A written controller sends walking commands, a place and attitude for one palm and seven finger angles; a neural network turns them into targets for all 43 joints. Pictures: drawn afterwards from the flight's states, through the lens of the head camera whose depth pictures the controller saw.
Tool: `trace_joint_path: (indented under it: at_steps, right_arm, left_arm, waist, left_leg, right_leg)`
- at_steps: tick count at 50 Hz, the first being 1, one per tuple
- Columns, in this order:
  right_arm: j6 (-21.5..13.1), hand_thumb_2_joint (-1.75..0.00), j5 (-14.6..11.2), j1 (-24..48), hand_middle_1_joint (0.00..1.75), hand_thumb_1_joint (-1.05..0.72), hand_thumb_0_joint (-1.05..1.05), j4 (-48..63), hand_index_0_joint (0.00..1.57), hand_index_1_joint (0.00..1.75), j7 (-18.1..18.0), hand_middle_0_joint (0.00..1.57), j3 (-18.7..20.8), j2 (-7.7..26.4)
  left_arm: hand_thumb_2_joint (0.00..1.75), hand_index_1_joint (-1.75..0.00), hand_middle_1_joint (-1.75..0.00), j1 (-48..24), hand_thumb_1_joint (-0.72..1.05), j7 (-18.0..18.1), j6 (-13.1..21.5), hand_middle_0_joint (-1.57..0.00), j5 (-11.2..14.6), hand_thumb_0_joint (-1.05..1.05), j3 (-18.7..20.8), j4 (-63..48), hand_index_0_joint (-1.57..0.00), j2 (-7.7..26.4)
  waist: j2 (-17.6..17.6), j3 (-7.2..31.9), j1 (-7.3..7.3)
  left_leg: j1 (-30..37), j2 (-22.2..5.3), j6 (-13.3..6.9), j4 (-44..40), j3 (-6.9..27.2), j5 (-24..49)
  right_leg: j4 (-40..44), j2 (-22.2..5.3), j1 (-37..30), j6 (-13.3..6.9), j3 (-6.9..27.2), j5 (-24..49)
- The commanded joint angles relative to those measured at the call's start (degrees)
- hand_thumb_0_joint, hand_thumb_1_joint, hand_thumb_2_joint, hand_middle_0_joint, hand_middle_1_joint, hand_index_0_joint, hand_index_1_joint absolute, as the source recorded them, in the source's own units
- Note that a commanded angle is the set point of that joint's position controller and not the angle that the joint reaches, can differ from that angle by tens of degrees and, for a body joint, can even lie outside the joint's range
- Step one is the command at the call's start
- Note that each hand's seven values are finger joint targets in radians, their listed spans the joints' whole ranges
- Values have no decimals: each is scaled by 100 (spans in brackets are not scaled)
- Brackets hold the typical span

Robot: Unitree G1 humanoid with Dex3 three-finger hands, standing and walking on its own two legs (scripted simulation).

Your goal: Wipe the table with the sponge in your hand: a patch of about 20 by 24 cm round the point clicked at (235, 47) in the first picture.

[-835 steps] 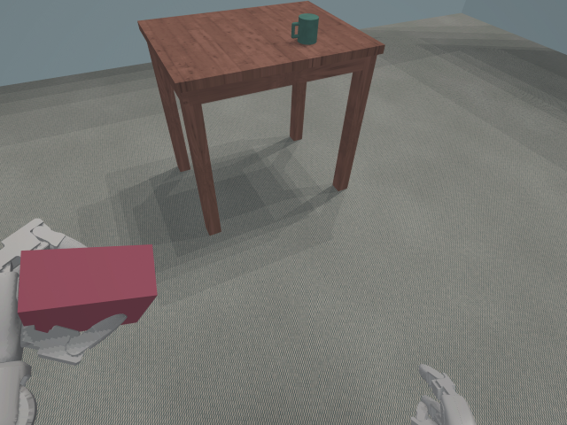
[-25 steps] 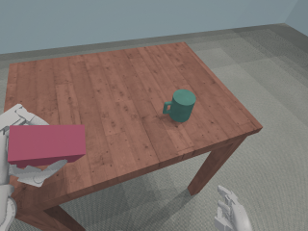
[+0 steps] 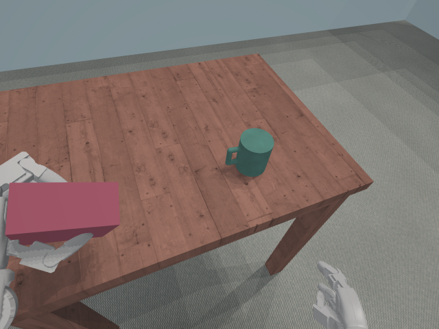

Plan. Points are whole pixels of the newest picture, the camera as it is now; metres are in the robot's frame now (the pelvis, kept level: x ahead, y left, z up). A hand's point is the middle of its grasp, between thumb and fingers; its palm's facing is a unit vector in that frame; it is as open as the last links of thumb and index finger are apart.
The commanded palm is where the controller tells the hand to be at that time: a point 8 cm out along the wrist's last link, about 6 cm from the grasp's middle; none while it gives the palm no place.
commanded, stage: shuffle to correct the standing spot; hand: left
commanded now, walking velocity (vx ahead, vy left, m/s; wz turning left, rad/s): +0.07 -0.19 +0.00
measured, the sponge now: (80, 214) +0.23 +0.22 +0.14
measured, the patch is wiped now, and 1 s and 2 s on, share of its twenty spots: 0.00 0.00 0.00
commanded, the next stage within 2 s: none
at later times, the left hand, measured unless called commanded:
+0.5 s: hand (95, 200) +0.24 +0.20 +0.16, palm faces +0.36 -0.86 -0.36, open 9.6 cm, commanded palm +0.18 +0.23 +0.17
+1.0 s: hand (116, 191) +0.26 +0.18 +0.15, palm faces +0.32 -0.86 -0.40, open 9.6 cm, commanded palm +0.20 +0.22 +0.17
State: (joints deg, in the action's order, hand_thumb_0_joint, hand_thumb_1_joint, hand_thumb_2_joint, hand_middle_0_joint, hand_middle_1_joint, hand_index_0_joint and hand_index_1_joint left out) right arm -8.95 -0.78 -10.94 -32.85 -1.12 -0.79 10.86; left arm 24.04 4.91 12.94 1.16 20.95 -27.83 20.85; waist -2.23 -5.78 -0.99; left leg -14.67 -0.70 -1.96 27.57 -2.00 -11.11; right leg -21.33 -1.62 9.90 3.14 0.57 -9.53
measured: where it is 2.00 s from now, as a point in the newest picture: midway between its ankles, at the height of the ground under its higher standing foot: outside the picture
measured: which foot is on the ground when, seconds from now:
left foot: down 0.00-1.00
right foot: down 0.00-1.00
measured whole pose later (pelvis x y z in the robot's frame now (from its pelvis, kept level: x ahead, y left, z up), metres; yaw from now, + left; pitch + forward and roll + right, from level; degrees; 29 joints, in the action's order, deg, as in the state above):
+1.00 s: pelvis +0.04 -0.07 -0.01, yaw +1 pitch -1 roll -2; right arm -2.6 -1.9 -10.8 -30.8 -1.0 0.4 10.8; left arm 26.8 4.7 6.6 5.2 22.3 -33.2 22.9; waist -0.8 -5.5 0.4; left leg -15.6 -6.1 3.7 33.9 1.3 -17.5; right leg -29.5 3.8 11.4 -2.5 -2.3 -17.5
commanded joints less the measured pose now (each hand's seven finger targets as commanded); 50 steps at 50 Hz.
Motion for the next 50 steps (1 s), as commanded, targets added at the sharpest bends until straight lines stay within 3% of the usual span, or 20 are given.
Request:
trace_joint_path:
  at_steps: [1,4,5,6,10,11,12,14,15,16,20,21,24,30,31,37,40,44,49,50]
  right_arm:
    - [-263,-90,-13,437,30,-90,0,891,20,30,-64,20,310,732]
    - [-241,-90,-32,418,30,-90,0,926,20,30,-54,20,359,747]
    - [-232,-90,-67,528,30,-90,0,917,20,30,-37,20,328,737]
    - [-190,-90,-42,452,30,-90,0,938,20,30,-33,20,324,703]
    - [-147,-90,-103,529,30,-90,0,999,20,30,13,20,325,707]
    - [-119,-90,-78,454,30,-90,0,1015,20,30,19,20,328,692]
    - [-112,-90,-86,453,30,-90,0,1043,20,30,22,20,352,698]
    - [-72,-90,-84,406,30,-90,0,1065,20,30,28,20,364,686]
    - [-68,-90,-114,482,30,-90,0,1050,20,30,38,20,337,691]
    - [-43,-90,-88,429,30,-90,0,1059,20,30,31,20,335,661]
    - [-7,-90,-115,476,30,-90,0,1050,20,30,14,20,338,658]
    - [20,-90,-80,426,30,-90,0,1049,20,30,-1,20,333,644]
    - [68,-90,-92,406,30,-90,0,1051,20,30,-23,20,378,663]
    - [154,-90,-133,493,30,-90,0,1048,20,30,-44,20,365,655]
    - [177,-90,-102,438,30,-90,0,1058,20,30,-56,20,379,658]
    - [259,-90,-114,422,30,-90,0,1088,20,30,-58,20,439,716]
    - [289,-90,-135,481,30,-90,0,1074,20,30,-42,20,405,694]
    - [342,-90,-126,374,30,-90,0,1114,20,30,-32,20,444,710]
    - [349,-90,-105,410,30,-90,0,1124,20,30,-40,20,425,709]
    - [336,-90,-124,520,30,-90,0,1117,20,30,-30,20,376,694]
  left_arm:
    - [130,-160,-160,-306,10,121,339,-120,126,0,520,-1241,-120,780]
    - [130,-160,-160,-435,10,103,317,-120,145,0,635,-1297,-120,929]
    - [130,-160,-160,-396,10,121,283,-120,148,0,708,-1284,-120,995]
    - [130,-160,-160,-396,10,95,273,-120,166,0,543,-1216,-120,815]
    - [130,-160,-160,-439,10,113,187,-120,174,0,638,-1280,-120,946]
    - [130,-160,-160,-481,10,85,178,-120,193,0,434,-1275,-120,732]
    - [130,-160,-160,-564,10,98,177,-120,189,0,554,-1369,-120,892]
    - [130,-160,-160,-504,10,110,123,-120,200,0,570,-1322,-120,893]
    - [130,-160,-160,-397,10,132,81,-120,213,0,647,-1335,-120,965]
    - [130,-160,-160,-426,10,115,72,-120,244,0,506,-1312,-120,812]
    - [130,-160,-160,-344,10,145,-25,-120,295,0,695,-1379,-120,1018]
    - [130,-160,-160,-382,10,125,-45,-120,324,0,552,-1330,-120,867]
    - [130,-160,-160,-497,10,118,-101,-120,360,0,621,-1403,-120,968]
    - [130,-160,-160,-95,10,157,-198,-120,433,0,803,-1540,-120,1127]
    - [130,-160,-160,-82,10,144,-196,-120,441,0,710,-1592,-120,1008]
    - [130,-160,-160,-18,10,116,-216,-120,469,0,859,-1750,-120,1147]
    - [130,-160,-160,164,10,121,-241,-120,471,0,900,-1640,-120,1188]
    - [130,-160,-160,49,10,91,-265,-120,476,0,830,-1682,-120,1130]
    - [130,-160,-160,-74,10,109,-240,-120,459,0,864,-1902,-120,1210]
    - [130,-160,-160,29,10,116,-253,-120,469,0,883,-1871,-120,1253]
  waist:
    - [567,1126,12]
    - [597,1137,13]
    - [764,1116,13]
    - [766,1071,15]
    - [878,999,20]
    - [980,940,42]
    - [995,969,34]
    - [697,977,44]
    - [696,1009,47]
    - [720,983,69]
    - [595,1020,82]
    - [536,986,97]
    - [355,980,112]
    - [455,1163,125]
    - [451,1158,135]
    - [522,1235,133]
    - [660,1210,129]
    - [349,1199,142]
    - [704,1208,117]
    - [923,1212,112]
  left_leg:
    - [299,-433,115,-738,414,17]
    - [379,-581,129,-783,495,126]
    - [378,-596,127,-880,482,-23]
    - [288,-660,84,-889,540,-103]
    - [195,-769,79,-967,596,-463]
    - [80,-810,43,-979,656,-649]
    - [64,-847,24,-932,681,-718]
    - [87,-787,30,-697,593,-698]
    - [154,-731,51,-656,506,-731]
    - [114,-720,33,-549,496,-733]
    - [334,-644,65,-237,386,-428]
    - [252,-636,57,-144,364,-432]
    - [320,-550,105,195,253,-160]
    - [508,-558,76,448,223,415]
    - [481,-596,66,480,227,604]
    - [555,-738,75,538,290,1468]
    - [602,-764,62,495,290,1329]
    - [475,-681,118,678,228,1128]
    - [546,-908,40,330,470,1336]
    - [638,-956,2,182,523,1328]
  right_leg:
    - [109,-81,-327,-337,-33,519]
    - [-36,-58,-273,-323,-59,491]
    - [-83,18,-204,-295,-115,310]
    - [-75,7,-230,-302,-164,278]
    - [-234,90,-132,-300,-234,-23]
    - [-238,88,-133,-322,-257,-123]
    - [-231,64,-157,-332,-222,-140]
    - [-124,25,-110,-366,-161,-78]
    - [-81,80,-36,-365,-174,-127]
    - [-39,43,-13,-390,-154,-118]
    - [-16,-22,220,-475,59,28]
    - [-15,-51,201,-488,51,16]
    - [-26,-198,293,-598,272,186]
    - [-167,-272,279,-674,281,607]
    - [-236,-258,196,-664,224,785]
    - [-459,-217,-18,-620,84,1487]
    - [-410,-199,72,-589,72,1312]
    - [-337,-298,-29,-669,161,1425]
    - [-464,-151,-21,-551,-19,1177]
    - [-477,-76,59,-491,-66,1016]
